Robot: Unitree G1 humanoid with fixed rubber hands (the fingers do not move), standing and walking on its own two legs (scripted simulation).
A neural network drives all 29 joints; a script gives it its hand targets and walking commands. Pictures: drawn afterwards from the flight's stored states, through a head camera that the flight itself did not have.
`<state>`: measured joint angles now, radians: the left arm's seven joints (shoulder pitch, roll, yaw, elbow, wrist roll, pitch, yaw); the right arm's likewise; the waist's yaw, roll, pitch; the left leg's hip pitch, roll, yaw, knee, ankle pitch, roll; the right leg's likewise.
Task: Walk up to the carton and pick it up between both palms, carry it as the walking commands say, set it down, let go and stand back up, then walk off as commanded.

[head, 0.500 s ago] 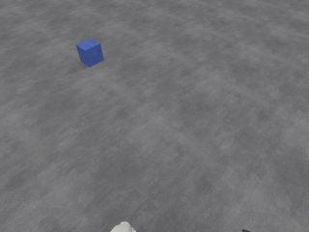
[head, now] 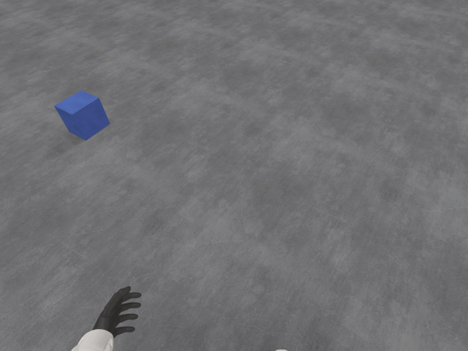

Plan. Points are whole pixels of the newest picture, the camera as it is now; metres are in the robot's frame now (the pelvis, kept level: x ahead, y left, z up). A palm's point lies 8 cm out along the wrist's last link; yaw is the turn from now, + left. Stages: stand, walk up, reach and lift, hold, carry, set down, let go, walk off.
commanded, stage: walk up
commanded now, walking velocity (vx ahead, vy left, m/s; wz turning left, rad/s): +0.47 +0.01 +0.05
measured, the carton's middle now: (83, 115) +1.71 +0.84 -0.66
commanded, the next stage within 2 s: none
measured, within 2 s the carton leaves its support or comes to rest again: neither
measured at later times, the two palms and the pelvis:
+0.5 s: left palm out of the picture +0.15 +0.27 -0.14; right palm (287, 203) +0.48 -0.18 -0.11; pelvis +0.30 +0.05 -0.01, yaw -1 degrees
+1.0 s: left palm (117, 150) +0.70 +0.28 -0.09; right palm (293, 198) +0.51 -0.20 -0.14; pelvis +0.57 +0.04 +0.01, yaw +1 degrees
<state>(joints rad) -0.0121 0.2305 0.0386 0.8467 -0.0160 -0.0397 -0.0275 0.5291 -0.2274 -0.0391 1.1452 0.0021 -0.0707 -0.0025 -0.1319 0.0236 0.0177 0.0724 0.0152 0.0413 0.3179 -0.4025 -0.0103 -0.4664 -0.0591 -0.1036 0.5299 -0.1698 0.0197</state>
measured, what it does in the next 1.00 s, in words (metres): walks ahead: right foot, then left foot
